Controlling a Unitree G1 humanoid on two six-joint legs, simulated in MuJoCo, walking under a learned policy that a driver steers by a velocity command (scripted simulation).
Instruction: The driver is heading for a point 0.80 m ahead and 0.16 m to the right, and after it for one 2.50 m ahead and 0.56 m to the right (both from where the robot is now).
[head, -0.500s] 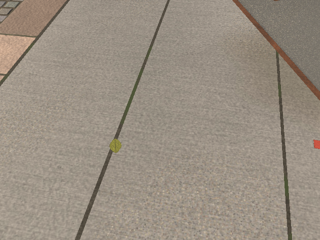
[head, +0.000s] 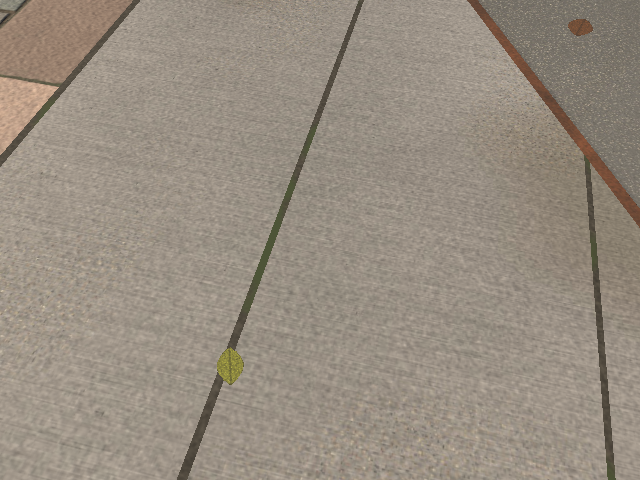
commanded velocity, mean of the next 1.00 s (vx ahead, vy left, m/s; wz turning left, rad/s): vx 0.50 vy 0.00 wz -0.23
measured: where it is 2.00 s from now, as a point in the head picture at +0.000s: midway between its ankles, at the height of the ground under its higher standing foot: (405, 253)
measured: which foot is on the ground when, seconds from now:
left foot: down 0.00-0.40, up 0.42-0.94, down 0.96-1.00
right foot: up 0.00-0.40, down 0.42-0.98, up 1.00-1.00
